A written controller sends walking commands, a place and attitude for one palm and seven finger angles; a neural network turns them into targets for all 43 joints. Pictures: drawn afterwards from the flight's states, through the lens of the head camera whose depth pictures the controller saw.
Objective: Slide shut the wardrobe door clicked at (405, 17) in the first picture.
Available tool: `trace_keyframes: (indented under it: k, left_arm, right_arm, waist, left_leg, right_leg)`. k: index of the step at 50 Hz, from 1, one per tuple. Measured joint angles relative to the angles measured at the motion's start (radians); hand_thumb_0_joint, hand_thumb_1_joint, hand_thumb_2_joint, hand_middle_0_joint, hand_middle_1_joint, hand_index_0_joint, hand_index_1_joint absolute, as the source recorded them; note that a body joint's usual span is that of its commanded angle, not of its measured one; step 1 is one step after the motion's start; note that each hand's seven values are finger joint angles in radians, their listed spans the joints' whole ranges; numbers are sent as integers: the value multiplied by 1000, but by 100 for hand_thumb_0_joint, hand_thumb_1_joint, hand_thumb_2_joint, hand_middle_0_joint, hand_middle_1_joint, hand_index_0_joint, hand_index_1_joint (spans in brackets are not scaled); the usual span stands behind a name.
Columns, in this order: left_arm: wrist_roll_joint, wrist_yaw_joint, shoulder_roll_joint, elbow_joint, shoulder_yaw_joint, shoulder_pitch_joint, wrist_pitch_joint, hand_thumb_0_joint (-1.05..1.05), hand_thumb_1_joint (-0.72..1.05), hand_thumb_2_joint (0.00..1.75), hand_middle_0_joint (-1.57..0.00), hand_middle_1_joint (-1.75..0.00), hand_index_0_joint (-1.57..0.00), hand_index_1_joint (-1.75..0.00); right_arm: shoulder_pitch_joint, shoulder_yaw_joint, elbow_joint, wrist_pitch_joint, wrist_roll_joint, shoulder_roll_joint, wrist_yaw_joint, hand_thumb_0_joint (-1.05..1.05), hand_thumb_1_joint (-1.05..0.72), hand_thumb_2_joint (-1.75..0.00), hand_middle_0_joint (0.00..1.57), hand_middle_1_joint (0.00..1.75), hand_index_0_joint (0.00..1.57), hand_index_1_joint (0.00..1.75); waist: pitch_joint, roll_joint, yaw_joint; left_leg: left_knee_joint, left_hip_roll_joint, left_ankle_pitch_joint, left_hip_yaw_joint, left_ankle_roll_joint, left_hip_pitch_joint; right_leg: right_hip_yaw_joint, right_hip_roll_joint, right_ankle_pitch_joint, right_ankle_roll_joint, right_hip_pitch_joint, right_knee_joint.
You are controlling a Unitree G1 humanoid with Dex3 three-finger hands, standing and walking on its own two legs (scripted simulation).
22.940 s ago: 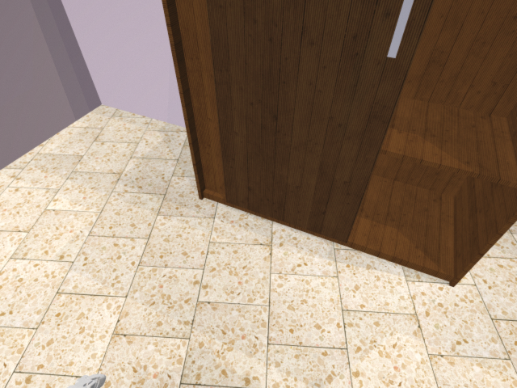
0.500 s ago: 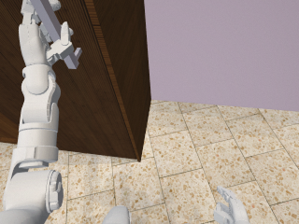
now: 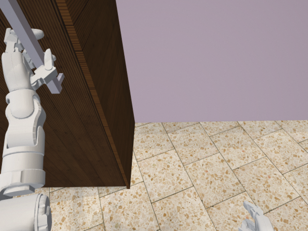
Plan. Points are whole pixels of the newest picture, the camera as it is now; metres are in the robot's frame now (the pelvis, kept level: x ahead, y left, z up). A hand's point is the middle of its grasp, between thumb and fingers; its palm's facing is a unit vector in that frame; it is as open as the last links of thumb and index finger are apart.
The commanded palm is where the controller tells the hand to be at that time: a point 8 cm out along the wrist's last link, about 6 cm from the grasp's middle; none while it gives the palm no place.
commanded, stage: stop walking and hold the door there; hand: left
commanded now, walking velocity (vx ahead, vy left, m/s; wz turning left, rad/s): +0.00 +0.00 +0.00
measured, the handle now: (37, 42) +0.44 +0.27 +0.27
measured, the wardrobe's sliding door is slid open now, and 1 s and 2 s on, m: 0.00 0.00 0.00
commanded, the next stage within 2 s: loosen the grip on the handle in 0.48 s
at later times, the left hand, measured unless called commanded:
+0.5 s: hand (50, 67) +0.40 +0.24 +0.23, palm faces +0.33 -0.94 -0.11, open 6.5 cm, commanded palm +0.37 +0.28 +0.22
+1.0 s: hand (48, 68) +0.40 +0.25 +0.23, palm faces +0.38 -0.91 -0.15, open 13.5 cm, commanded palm +0.36 +0.29 +0.23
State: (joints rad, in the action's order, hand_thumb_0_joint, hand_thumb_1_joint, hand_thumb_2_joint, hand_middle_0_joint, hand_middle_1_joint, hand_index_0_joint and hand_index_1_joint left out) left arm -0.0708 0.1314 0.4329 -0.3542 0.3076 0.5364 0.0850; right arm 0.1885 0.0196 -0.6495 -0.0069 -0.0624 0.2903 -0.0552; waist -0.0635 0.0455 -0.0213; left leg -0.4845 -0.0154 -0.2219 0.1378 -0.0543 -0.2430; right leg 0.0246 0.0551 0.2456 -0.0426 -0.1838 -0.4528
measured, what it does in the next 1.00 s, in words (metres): stands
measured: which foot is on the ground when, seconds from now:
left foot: down 0.00-1.00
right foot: down 0.00-1.00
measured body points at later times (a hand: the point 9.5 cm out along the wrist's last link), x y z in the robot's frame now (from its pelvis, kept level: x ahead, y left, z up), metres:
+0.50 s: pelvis +0.00 +0.03 +0.00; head +0.00 +0.03 +0.45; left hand +0.38 +0.29 +0.24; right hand +0.14 -0.21 -0.10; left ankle +0.03 +0.08 -0.74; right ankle +0.00 -0.09 -0.74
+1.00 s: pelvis -0.02 -0.03 -0.01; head +0.00 -0.02 +0.44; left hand +0.38 +0.30 +0.24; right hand +0.09 -0.28 -0.11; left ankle +0.03 +0.08 -0.74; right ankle +0.00 -0.09 -0.74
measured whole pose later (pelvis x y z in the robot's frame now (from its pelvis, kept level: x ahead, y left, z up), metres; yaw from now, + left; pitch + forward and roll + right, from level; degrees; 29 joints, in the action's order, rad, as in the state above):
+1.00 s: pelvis -0.02 -0.03 -0.01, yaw +4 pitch +3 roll +0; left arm -0.04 -0.01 0.50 -0.73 0.31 0.77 0.21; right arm 0.31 -0.02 -0.74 -0.14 -0.04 0.25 -0.05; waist 0.02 -0.01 -0.04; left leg -0.57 -0.02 -0.21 0.06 -0.03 -0.40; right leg 0.09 0.06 0.27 -0.07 -0.33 -0.55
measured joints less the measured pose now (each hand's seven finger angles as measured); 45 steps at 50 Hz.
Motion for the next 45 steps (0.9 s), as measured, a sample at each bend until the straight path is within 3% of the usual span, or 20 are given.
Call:
trace_keyframes:
  k: [13,29,30,32,33,35,38,42,45]
  left_arm:
    - [-13,1,-30,-11,-56,2,-3,-6,69,79,-45,-140,-21,-134]
    - [-18,6,-58,18,-83,-12,-4,-5,71,80,-45,-140,-19,-134]
    - [20,-27,-44,-2,-67,19,-2,-6,68,80,-45,-140,-19,-134]
    - [77,-90,-25,-118,-58,142,-6,-7,61,79,-48,-141,-21,-135]
    - [72,-111,-31,-138,-50,175,-22,-6,56,78,-49,-143,-24,-135]
    - [21,-155,-43,-167,-1,197,-52,-4,49,75,-50,-144,-28,-136]
    - [-12,-132,-41,-201,17,179,-52,-2,37,68,-49,-143,-31,-135]
    - [28,-61,-15,-271,-1,190,-12,-1,12,55,-47,-142,-24,-129]
    - [39,-58,15,-312,2,200,50,0,-11,43,-45,-140,-22,-127]
  right_arm:
    - [58,-66,-47,-17,23,-71,-13,1,-90,-90,20,30,20,30]
    - [9,-51,-42,-30,31,-45,-20,1,-90,-90,20,30,20,30]
    - [3,-44,-40,-39,38,-50,-12,1,-90,-90,20,30,20,30]
    - [12,-33,-45,-85,44,-67,1,1,-90,-90,20,30,20,30]
    - [21,-31,-44,-97,40,-72,6,1,-90,-90,20,30,20,30]
    - [34,-32,-37,-106,42,-72,10,1,-90,-90,20,30,20,30]
    - [49,-28,-25,-126,41,-51,7,1,-90,-90,20,30,20,30]
    - [65,-36,-33,-140,35,-31,9,0,-90,-90,20,30,20,30]
    - [84,-45,-53,-142,31,-34,6,1,-90,-90,20,30,20,30]
  waist:
    - [44,-6,8]
    - [66,-21,29]
    - [55,-34,39]
    - [64,-72,29]
    - [74,-88,24]
    - [89,-99,15]
    - [98,-67,13]
    - [98,-40,-1]
    - [93,-48,-8]
  left_leg:
    - [47,28,21,31,-37,9]
    - [69,36,22,38,-39,23]
    - [63,35,21,45,-39,19]
    - [50,47,32,19,-31,-26]
    - [49,52,43,1,-23,-45]
    - [52,56,57,-21,-8,-56]
    - [24,43,47,-31,-6,-63]
    - [-10,32,39,-47,-1,-90]
    - [-30,22,35,-56,9,-112]
  right_leg:
    - [-30,-26,-19,35,-10,19]
    - [-38,-33,-17,40,-2,31]
    - [-44,-33,-12,38,-15,12]
    - [-16,-45,5,27,-61,-30]
    - [1,-50,9,24,-78,-40]
    - [10,-50,-3,16,-88,-49]
    - [19,-37,10,7,-78,-46]
    - [35,-27,14,-4,-97,-69]
    - [44,-18,20,-15,-116,-85]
